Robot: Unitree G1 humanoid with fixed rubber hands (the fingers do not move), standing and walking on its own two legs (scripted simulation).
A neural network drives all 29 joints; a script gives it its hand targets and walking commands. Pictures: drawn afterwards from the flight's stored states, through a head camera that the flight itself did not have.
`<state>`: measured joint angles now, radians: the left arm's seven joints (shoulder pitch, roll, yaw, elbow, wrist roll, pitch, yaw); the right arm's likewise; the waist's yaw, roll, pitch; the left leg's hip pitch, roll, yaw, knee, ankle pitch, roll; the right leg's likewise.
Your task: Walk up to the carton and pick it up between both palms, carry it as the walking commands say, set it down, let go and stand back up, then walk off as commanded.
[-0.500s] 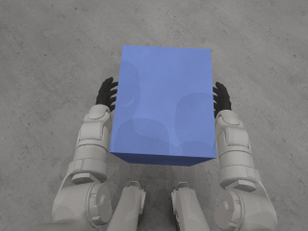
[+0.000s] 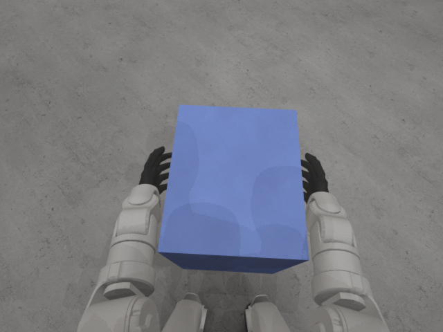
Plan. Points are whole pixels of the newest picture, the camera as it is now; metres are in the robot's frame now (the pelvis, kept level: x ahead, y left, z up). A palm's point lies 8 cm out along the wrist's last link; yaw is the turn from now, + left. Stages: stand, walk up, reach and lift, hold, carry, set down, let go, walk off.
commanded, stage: reach and lift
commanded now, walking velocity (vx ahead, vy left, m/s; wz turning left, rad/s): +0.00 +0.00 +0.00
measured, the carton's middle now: (232, 200) +0.39 +0.00 -0.11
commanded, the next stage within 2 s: none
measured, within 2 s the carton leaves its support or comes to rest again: neither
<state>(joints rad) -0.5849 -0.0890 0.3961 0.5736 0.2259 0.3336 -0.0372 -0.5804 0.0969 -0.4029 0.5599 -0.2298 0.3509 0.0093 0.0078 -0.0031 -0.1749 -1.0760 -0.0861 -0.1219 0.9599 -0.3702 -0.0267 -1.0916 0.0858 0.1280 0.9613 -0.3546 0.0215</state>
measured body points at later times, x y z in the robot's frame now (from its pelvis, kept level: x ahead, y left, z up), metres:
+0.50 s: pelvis +0.02 +0.00 +0.05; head +0.11 +0.00 +0.49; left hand +0.37 +0.16 +0.02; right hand +0.37 -0.16 +0.02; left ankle +0.03 +0.13 -0.67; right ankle +0.04 -0.12 -0.67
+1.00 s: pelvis +0.03 +0.01 +0.08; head +0.03 +0.00 +0.53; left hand +0.35 +0.16 +0.09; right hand +0.34 -0.16 +0.09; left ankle +0.03 +0.13 -0.67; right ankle +0.04 -0.12 -0.67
